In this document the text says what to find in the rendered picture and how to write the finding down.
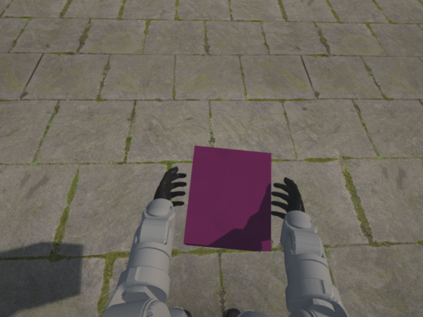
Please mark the left robot upper arm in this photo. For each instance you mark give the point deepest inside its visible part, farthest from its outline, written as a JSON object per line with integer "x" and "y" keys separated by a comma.
{"x": 139, "y": 308}

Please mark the robot left hand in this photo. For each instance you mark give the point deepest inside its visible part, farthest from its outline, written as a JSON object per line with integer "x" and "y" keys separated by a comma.
{"x": 165, "y": 186}

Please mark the robot right hand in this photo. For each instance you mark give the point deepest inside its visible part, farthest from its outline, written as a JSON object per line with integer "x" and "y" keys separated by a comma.
{"x": 293, "y": 198}

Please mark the robot left forearm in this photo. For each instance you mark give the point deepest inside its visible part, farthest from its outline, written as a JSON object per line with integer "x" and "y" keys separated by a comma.
{"x": 146, "y": 274}

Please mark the carton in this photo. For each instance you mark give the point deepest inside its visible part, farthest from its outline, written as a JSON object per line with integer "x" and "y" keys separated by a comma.
{"x": 229, "y": 203}

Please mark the robot right forearm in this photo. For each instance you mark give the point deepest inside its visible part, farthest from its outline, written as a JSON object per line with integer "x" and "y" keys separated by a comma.
{"x": 308, "y": 274}

